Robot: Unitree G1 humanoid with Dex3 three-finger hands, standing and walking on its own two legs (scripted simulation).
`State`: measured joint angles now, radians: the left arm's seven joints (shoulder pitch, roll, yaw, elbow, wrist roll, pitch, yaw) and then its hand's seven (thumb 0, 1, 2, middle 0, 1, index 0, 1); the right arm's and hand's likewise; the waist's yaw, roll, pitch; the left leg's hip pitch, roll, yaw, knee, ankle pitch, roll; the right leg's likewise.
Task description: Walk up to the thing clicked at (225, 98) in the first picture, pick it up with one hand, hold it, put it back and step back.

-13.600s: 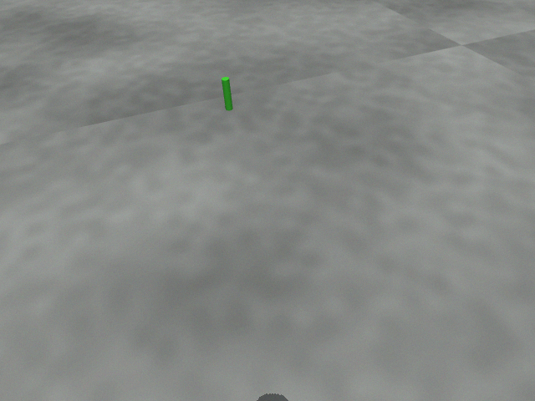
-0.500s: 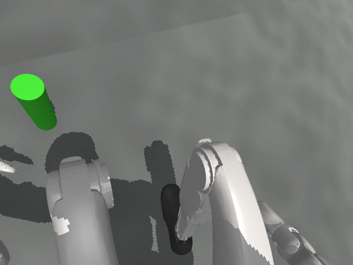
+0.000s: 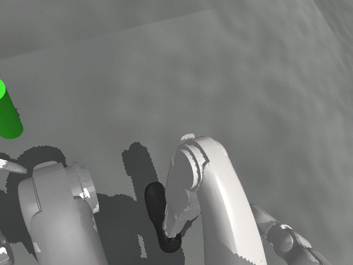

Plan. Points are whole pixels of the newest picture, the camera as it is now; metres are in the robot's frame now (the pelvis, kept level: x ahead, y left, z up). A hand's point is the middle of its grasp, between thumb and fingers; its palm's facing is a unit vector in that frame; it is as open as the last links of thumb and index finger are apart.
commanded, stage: close in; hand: left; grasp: from the side
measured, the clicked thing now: (0, 113) +0.46 +0.27 -0.17
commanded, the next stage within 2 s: rest palm in 0.10 s
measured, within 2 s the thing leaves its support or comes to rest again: leaves its support in 1.42 s
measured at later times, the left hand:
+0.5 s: hand (0, 126) +0.43 +0.26 -0.16, palm faces +0.24 -0.97 -0.01, open 16.5 cm
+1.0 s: hand out of the picture +0.45 +0.26 -0.16, palm faces +0.26 -0.96 -0.02, open 8.2 cm
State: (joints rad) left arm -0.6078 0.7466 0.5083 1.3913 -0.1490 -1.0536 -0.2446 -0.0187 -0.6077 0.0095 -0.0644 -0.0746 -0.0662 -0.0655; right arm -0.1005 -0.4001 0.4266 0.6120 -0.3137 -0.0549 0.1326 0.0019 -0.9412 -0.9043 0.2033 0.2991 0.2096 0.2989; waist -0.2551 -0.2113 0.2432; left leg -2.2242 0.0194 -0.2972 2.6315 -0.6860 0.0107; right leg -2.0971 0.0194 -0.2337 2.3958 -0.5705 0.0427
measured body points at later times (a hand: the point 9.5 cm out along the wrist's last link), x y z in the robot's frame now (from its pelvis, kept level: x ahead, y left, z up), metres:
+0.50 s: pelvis +0.00 +0.00 +0.00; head +0.22 +0.17 +0.34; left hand +0.41 +0.31 -0.15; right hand +0.17 -0.25 -0.04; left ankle +0.09 +0.12 -0.25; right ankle +0.15 -0.12 -0.25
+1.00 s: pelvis +0.00 +0.00 +0.00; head +0.24 +0.17 +0.34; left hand +0.43 +0.32 -0.16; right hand +0.15 -0.25 -0.04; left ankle +0.09 +0.12 -0.25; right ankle +0.15 -0.12 -0.25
